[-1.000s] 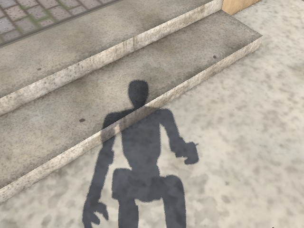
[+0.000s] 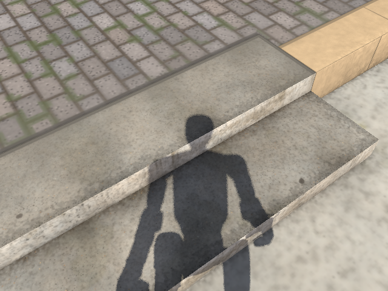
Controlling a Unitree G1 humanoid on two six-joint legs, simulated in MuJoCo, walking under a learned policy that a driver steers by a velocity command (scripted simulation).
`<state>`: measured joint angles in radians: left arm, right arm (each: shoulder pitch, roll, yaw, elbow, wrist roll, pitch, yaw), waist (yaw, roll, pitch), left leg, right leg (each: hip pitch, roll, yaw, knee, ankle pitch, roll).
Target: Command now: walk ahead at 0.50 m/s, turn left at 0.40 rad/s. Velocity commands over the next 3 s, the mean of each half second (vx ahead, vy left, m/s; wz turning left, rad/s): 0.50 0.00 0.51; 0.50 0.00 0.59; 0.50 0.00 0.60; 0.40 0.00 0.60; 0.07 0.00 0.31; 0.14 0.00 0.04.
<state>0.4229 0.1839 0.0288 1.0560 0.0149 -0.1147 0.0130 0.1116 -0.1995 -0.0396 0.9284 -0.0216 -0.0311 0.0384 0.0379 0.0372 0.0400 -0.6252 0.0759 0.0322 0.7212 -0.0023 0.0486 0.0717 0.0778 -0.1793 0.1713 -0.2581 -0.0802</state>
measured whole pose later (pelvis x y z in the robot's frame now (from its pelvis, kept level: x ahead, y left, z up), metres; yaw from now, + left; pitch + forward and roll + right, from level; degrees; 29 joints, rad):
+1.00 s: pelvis +0.56 +0.06 +0.00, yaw +33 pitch +5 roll +1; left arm 0.48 0.18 0.02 0.97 0.02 -0.08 0.00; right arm -0.04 -0.18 -0.01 0.56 -0.04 -0.01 -0.02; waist -0.03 0.04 0.02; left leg -1.07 -0.09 0.11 1.53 -0.47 0.13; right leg 0.06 -0.01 -0.18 0.27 -0.35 -0.02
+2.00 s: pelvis +1.03 +0.40 +0.19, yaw +68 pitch +1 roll -1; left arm 0.41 0.23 0.06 0.83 -0.01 -0.05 0.04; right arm 0.07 -0.21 -0.04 0.65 -0.05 -0.03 0.05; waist 0.06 0.03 0.06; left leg -0.48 -0.08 0.09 0.51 -0.03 0.13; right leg -0.03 -0.06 -0.30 0.60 -0.46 0.00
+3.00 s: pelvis +1.13 +0.52 +0.21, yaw +77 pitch +0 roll +0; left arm 0.40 0.25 0.05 0.87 0.02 -0.04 0.00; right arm 0.24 -0.24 -0.04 0.82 -0.03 -0.03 0.03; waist 0.04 -0.02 0.00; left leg -0.33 -0.01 0.03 0.59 -0.33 0.06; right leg -0.04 0.04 -0.01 0.32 -0.29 -0.06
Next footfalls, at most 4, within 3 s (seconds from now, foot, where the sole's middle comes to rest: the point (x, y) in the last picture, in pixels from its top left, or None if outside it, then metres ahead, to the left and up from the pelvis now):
0.14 left None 0.22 0.09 -0.78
0.56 right None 0.49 -0.09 -0.78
1.08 left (165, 215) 0.71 0.18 -0.67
1.52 right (153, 122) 1.05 0.25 -0.57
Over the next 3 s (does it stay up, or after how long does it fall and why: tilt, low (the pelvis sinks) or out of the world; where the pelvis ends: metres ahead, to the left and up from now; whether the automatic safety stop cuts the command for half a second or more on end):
stays up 1.13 0.52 0.21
